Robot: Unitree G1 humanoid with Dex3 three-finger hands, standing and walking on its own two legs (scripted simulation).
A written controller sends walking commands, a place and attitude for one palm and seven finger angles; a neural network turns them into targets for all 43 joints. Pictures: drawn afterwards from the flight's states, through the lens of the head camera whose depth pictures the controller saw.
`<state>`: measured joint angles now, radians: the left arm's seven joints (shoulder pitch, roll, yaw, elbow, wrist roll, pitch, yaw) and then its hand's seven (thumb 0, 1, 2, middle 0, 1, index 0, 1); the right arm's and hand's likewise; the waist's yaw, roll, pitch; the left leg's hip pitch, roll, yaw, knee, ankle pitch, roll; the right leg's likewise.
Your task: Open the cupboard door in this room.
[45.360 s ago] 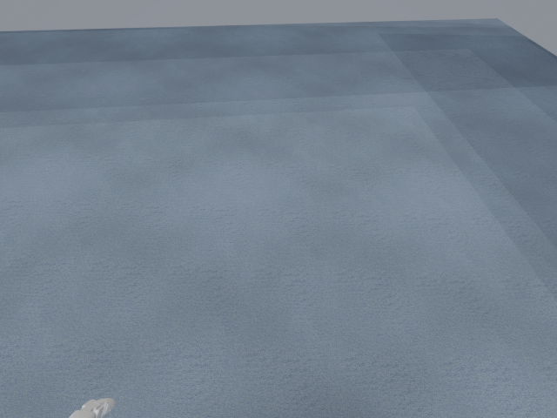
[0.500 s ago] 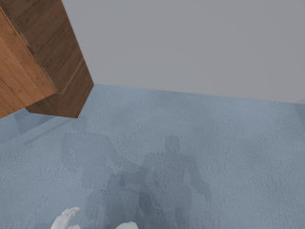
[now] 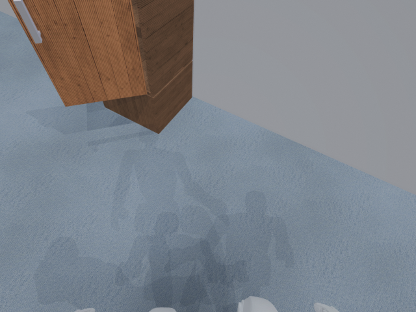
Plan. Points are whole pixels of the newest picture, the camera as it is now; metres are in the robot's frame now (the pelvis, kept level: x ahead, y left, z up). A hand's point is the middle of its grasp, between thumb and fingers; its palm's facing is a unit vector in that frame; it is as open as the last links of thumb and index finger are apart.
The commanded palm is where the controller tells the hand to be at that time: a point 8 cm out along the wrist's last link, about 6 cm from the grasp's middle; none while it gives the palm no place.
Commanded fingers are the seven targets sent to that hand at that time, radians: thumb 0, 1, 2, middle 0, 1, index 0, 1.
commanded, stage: turn to face it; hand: left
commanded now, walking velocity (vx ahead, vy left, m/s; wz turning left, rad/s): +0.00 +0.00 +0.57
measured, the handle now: (29, 18) +0.94 +0.67 -0.01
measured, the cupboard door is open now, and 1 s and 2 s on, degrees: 47 47 47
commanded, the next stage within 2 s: take the last steps up to it in 0.50 s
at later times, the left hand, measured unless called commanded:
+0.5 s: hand out of the picture +0.04 +0.14 -0.15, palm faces +0.26 -0.94 -0.23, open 7.3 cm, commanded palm none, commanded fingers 0.00 0.90 0.90 -0.20 -0.30 -0.20 -0.30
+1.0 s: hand out of the picture +0.04 +0.20 -0.15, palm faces +0.38 -0.90 -0.22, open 7.4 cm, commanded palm none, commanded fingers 0.00 0.90 0.90 -0.20 -0.30 -0.20 -0.30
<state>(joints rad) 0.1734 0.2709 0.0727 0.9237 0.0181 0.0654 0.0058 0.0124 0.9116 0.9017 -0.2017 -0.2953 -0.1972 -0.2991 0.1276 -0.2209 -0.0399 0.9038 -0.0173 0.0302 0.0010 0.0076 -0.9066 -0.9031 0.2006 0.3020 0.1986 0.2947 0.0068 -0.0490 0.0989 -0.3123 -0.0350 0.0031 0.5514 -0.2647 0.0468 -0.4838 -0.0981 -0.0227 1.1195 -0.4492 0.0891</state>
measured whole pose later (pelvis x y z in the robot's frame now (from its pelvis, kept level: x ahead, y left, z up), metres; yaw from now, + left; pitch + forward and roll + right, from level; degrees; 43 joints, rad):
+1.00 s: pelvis +0.04 -0.01 +0.00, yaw +22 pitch +0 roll +1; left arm 0.20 0.20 0.05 0.96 0.03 0.00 -0.03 0.01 0.91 0.90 -0.20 -0.30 -0.20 -0.30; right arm 0.29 -0.19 -0.03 1.03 -0.02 0.00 0.00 0.01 -0.91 -0.90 0.20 0.30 0.20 0.30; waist 0.00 0.02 0.04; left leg -0.19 -0.05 0.00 0.46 -0.27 0.05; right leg -0.34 -0.07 -0.07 0.67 -0.38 0.03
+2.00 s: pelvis +0.32 +0.19 +0.00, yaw +22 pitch +0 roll +1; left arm 0.11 0.16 0.04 0.97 0.02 -0.06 -0.02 0.00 0.91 0.90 -0.20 -0.29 -0.20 -0.30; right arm 0.38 -0.17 -0.03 1.14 -0.02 -0.01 0.00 0.01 -0.91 -0.90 0.20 0.30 0.20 0.29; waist -0.05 0.02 0.06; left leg -0.25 0.03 0.12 0.88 -0.49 0.01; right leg -0.29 -0.05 -0.12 0.58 -0.28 -0.03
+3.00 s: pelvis +0.46 +0.26 +0.00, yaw +20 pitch +0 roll -1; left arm 0.18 0.17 0.02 1.03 0.01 0.00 0.02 0.01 0.91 0.90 -0.20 -0.30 -0.20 -0.30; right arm 0.22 -0.18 -0.03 1.08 -0.01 0.03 -0.02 0.01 -0.91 -0.90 0.20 0.30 0.20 0.29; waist -0.03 0.00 0.05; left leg -0.22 0.01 0.05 0.53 -0.29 0.00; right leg -0.21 0.01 -0.06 0.54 -0.33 -0.02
